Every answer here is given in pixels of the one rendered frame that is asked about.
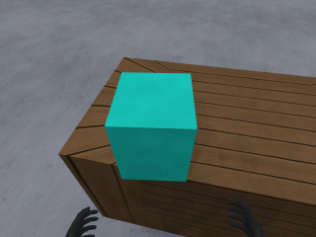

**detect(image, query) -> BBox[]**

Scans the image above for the robot left hand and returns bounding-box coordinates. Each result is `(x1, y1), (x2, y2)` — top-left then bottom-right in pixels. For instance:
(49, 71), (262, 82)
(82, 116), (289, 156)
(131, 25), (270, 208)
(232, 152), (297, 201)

(65, 206), (99, 237)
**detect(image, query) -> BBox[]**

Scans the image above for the robot right hand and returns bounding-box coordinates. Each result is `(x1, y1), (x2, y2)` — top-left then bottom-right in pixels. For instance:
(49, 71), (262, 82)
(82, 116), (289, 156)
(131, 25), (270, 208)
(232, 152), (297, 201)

(227, 199), (266, 237)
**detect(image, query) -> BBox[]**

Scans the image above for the carton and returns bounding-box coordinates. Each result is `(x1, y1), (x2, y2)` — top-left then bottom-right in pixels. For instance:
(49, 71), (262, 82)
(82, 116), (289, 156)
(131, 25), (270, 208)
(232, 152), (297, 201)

(105, 72), (198, 182)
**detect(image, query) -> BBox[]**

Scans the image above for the pedestal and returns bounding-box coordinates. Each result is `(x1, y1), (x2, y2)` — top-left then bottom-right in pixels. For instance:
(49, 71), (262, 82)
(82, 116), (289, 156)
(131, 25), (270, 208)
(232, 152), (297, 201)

(58, 57), (316, 237)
